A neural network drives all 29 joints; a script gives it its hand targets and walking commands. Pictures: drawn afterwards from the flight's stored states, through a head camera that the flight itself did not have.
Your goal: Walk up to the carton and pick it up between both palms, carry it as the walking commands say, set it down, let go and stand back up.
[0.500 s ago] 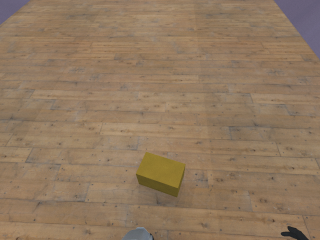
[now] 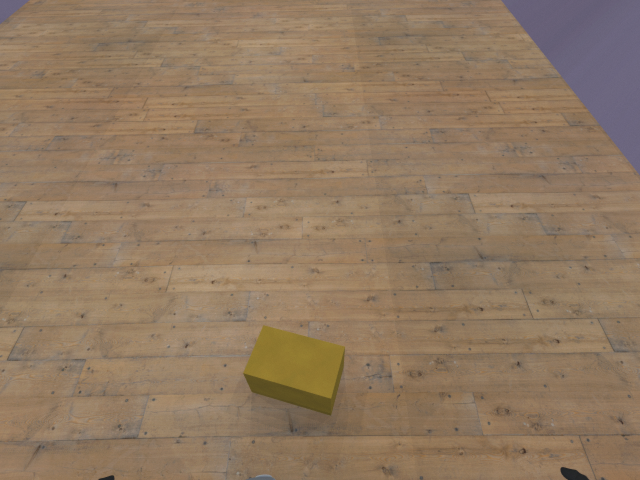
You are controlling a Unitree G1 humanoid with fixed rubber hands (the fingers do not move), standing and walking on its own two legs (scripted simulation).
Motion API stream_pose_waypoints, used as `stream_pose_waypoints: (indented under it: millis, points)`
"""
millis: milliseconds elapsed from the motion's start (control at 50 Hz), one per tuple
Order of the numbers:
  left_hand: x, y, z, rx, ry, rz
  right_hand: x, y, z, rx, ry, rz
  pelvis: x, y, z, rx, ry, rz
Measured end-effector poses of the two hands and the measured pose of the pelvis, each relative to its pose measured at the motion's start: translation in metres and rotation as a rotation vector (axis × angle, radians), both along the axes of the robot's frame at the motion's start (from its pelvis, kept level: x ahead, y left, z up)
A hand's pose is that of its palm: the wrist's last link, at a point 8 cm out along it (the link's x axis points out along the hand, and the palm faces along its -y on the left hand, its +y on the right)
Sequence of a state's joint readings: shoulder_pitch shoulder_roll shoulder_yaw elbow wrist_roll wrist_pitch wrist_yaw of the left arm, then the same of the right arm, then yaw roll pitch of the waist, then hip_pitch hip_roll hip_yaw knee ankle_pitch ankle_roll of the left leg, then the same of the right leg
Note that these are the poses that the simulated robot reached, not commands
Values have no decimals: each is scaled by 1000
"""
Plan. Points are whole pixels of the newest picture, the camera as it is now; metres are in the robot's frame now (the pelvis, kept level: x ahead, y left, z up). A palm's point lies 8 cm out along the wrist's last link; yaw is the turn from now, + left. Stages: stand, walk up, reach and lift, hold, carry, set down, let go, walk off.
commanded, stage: walk up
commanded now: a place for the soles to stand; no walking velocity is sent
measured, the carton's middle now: (296, 370) +0.52 +0.09 -0.67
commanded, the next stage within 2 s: none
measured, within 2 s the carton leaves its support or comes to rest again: neither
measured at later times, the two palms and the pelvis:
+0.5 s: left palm out of the picture +0.12 +0.32 -0.09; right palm out of the picture +0.09 -0.30 -0.09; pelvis +0.01 +0.01 +0.02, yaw +0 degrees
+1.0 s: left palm out of the picture +0.13 +0.51 -0.07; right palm (479, 470) +0.16 -0.19 -0.12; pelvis +0.07 +0.14 -0.01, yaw -6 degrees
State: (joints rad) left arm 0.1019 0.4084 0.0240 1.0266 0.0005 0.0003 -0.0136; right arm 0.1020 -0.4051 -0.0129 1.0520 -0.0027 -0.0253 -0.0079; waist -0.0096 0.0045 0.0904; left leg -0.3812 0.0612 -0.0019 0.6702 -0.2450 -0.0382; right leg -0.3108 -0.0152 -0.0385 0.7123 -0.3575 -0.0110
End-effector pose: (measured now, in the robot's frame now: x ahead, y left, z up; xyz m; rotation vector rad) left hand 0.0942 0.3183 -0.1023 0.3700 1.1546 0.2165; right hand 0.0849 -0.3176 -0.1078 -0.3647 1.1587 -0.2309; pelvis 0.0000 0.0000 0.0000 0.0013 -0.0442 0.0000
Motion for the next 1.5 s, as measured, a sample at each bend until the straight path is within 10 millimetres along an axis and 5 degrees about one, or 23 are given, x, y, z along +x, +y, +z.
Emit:
stream_pose_waypoints:
  millis: [300,560,700,820,900,1080,1240,1380,1500]
  points:
    - [32,-3,17,-6,-26,-2,9,4,6,16,16,1,8,1,12,-3,-1,10]
    - [26,3,9,-48,3,14,11,20,20,7,53,17,16,12,20,-10,12,3]
    - [-25,70,26,144,100,33,41,23,23,7,-5,24,30,46,13,-30,27,-33]
    - [-40,157,37,288,172,40,71,61,10,1,-39,36,46,94,-7,-18,26,-41]
    - [-16,191,34,331,169,21,78,95,-2,24,-68,20,54,118,-15,4,17,-65]
    - [64,186,25,243,36,-117,75,150,-26,91,-70,-86,79,151,-18,-14,10,-131]
    - [134,203,13,146,-51,-221,72,187,-18,39,-109,-147,90,202,-19,10,9,-197]
    - [191,208,-2,83,-96,-283,24,202,1,-48,-61,-221,87,223,-18,-21,3,-247]
    - [209,191,-9,41,-68,-371,-24,191,18,-121,-8,-288,79,225,-14,-31,13,-310]
